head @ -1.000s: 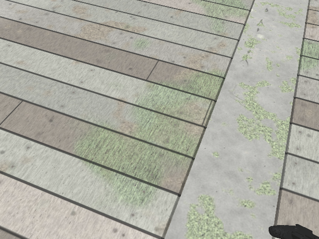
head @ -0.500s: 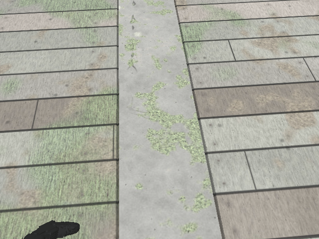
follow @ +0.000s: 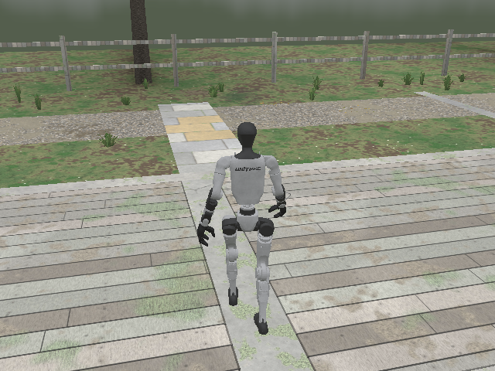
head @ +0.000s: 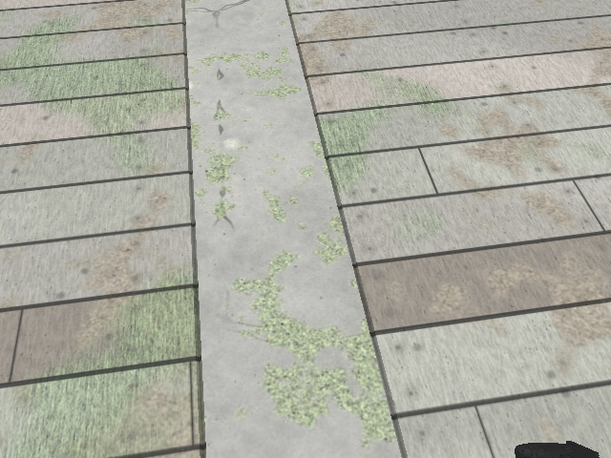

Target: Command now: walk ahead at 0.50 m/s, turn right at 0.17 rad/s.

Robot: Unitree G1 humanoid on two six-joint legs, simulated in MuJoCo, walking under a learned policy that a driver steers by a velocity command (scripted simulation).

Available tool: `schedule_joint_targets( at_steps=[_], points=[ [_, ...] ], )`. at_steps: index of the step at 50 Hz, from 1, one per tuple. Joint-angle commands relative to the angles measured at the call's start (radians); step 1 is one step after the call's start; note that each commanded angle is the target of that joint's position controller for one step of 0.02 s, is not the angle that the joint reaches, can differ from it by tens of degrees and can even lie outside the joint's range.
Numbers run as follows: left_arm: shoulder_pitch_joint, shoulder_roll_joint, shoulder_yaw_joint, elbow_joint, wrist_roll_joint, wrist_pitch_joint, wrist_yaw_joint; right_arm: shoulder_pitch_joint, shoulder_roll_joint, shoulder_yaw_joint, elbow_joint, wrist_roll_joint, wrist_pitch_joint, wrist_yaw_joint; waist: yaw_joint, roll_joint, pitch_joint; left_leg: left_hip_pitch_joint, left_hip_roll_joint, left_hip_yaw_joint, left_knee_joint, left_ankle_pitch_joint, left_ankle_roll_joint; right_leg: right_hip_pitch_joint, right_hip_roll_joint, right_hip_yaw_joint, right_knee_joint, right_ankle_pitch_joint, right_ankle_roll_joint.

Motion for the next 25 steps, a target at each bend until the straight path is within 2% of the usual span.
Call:
schedule_joint_targets(
  at_steps=[1, 2, 3, 4, 5, 6, 8, 10, 12, 14, 17, 20, 23, 25],
  points=[
    [-0.031, 0.106, 0.015, -0.071, -0.002, -0.021, 0.000, 0.396, -0.221, -0.072, 0.031, -0.021, -0.028, -0.040, -0.225, 0.039, -0.246, 0.591, 0.194, -0.233, -0.072, -0.144, 0.104, -0.274, -0.165, -0.004, 0.576, 0.707, -0.015],
    [0.103, 0.042, 0.007, -0.075, -0.032, -0.018, -0.004, 0.417, -0.313, -0.099, 0.049, -0.025, -0.020, -0.035, -0.156, 0.288, -0.329, 0.777, 0.428, -0.719, -0.186, -0.179, 0.243, -0.583, 0.031, -0.089, 0.888, -0.048, 0.029],
    [0.037, 0.118, 0.016, -0.058, 0.008, -0.012, 0.003, 0.351, -0.219, -0.081, 0.045, 0.009, -0.011, -0.023, -0.142, 0.110, -0.217, 0.674, 0.389, -0.764, -0.242, -0.249, 0.225, -0.678, -0.027, -0.015, 0.953, -0.056, 0.013],
    [-0.039, 0.114, 0.018, -0.069, 0.008, -0.012, -0.005, 0.265, -0.159, -0.066, 0.035, 0.017, -0.011, -0.019, -0.117, 0.039, -0.091, 0.540, 0.354, -0.590, -0.253, -0.232, 0.209, -0.686, -0.070, -0.019, 0.933, 0.030, 0.014],
    [-0.083, 0.097, 0.010, -0.076, 0.008, -0.012, -0.012, 0.224, -0.120, -0.056, 0.038, 0.011, -0.015, -0.016, -0.105, 0.002, -0.043, 0.455, 0.304, -0.480, -0.279, -0.135, 0.186, -0.669, -0.103, -0.036, 0.887, 0.077, 0.017],
    [-0.100, 0.088, 0.009, -0.079, 0.013, -0.004, -0.018, 0.218, -0.106, -0.050, 0.050, 0.011, -0.021, -0.018, -0.088, 0.028, -0.017, 0.405, 0.261, -0.392, -0.298, -0.055, 0.164, -0.651, -0.129, -0.054, 0.846, 0.091, 0.023],
    [-0.077, 0.070, 0.003, -0.066, 0.024, 0.015, -0.029, 0.234, -0.098, -0.045, 0.078, 0.018, -0.036, -0.017, -0.065, 0.070, -0.022, 0.352, 0.215, -0.294, -0.327, 0.074, 0.149, -0.597, -0.147, -0.083, 0.798, 0.111, 0.042],
    [-0.100, 0.058, -0.002, -0.068, 0.027, 0.023, -0.036, 0.269, -0.111, -0.049, 0.105, 0.027, -0.050, -0.013, -0.059, 0.067, -0.016, 0.354, 0.205, -0.245, -0.355, 0.140, 0.161, -0.629, -0.163, -0.108, 0.763, 0.141, 0.057],
    [-0.184, 0.049, -0.008, -0.091, 0.028, 0.025, -0.041, 0.296, -0.120, -0.052, 0.127, 0.029, -0.052, -0.012, -0.071, 0.061, 0.014, 0.365, 0.195, -0.206, -0.394, 0.145, 0.167, -0.699, -0.192, -0.134, 0.699, 0.206, 0.074],
    [-0.277, 0.040, -0.014, -0.117, 0.025, 0.023, -0.043, 0.323, -0.112, -0.049, 0.148, 0.030, -0.049, -0.011, -0.089, 0.056, 0.036, 0.382, 0.172, -0.164, -0.411, 0.174, 0.160, -0.741, -0.209, -0.159, 0.596, 0.275, 0.090],
    [-0.388, 0.014, -0.030, -0.146, 0.018, 0.018, -0.047, 0.362, -0.117, -0.050, 0.176, 0.031, -0.048, -0.010, -0.117, 0.059, 0.042, 0.394, 0.148, -0.108, -0.404, 0.240, 0.140, -0.704, -0.201, -0.196, 0.418, 0.372, 0.096],
    [-0.465, 0.017, -0.034, -0.163, 0.013, 0.013, -0.045, 0.406, -0.129, -0.051, 0.203, 0.026, -0.046, -0.013, -0.141, 0.059, 0.047, 0.444, 0.168, -0.098, -0.378, 0.292, 0.133, -0.665, -0.180, -0.217, 0.306, 0.403, 0.082],
    [-0.486, 0.036, -0.028, -0.173, 0.014, 0.009, -0.039, 0.414, -0.140, -0.053, 0.224, 0.019, -0.040, -0.022, -0.132, 0.062, 0.054, 0.519, 0.213, -0.111, -0.330, 0.376, 0.125, -0.638, -0.165, -0.215, 0.247, 0.340, 0.047],
    [-0.412, 0.052, -0.018, -0.150, 0.018, 0.001, -0.030, 0.391, -0.153, -0.055, 0.231, 0.017, -0.035, -0.028, -0.088, 0.065, 0.020, 0.547, 0.217, -0.096, -0.219, 0.571, 0.106, -0.520, -0.125, -0.227, 0.199, 0.263, 0.014]
  ],
)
